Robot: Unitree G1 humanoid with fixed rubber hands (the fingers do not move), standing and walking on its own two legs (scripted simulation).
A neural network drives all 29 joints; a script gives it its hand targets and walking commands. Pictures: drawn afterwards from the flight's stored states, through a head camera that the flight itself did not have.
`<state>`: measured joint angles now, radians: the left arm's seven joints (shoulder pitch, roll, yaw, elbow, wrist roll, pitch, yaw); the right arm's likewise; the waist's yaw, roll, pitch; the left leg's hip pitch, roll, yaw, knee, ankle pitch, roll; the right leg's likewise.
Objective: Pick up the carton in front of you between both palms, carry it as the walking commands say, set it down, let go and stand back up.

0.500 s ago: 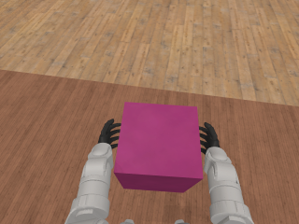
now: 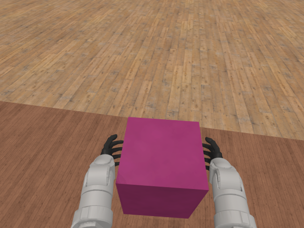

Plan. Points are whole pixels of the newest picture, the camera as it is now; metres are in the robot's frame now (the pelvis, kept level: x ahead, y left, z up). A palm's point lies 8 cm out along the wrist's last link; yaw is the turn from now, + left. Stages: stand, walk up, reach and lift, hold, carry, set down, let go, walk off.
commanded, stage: reach and lift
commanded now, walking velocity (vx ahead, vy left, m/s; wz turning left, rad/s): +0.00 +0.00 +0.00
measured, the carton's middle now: (159, 169) +0.31 +0.00 -0.05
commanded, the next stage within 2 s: hold in 0.78 s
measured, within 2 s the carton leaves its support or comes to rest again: neither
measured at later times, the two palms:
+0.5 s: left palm (107, 156) +0.30 +0.15 +0.03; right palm (216, 158) +0.30 -0.15 +0.03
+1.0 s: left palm (103, 154) +0.29 +0.15 +0.06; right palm (218, 157) +0.29 -0.15 +0.06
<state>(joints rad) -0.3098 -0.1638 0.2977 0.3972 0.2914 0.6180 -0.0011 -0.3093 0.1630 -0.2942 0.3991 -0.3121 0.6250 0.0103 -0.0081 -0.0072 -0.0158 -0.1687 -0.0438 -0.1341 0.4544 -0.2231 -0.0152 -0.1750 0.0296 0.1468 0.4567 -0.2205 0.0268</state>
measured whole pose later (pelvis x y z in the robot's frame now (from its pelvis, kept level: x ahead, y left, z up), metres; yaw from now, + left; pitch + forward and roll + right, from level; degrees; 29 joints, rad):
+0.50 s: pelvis +0.02 -0.01 +0.01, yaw +0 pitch -4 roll +0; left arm -0.24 -0.15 0.23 0.32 0.27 0.65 0.00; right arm -0.24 0.15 -0.22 0.31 -0.27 0.67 -0.01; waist 0.01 0.00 -0.02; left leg -0.09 -0.02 -0.14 0.36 -0.21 -0.02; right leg -0.10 0.03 0.14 0.37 -0.20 0.02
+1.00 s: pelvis +0.00 +0.00 +0.00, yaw +0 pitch -7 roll +0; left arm -0.28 -0.15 0.23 0.24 0.26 0.76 0.00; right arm -0.26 0.15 -0.23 0.24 -0.27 0.75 0.00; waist 0.01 -0.01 0.00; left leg -0.05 -0.03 -0.13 0.38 -0.20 -0.01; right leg -0.05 0.03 0.14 0.37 -0.19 0.02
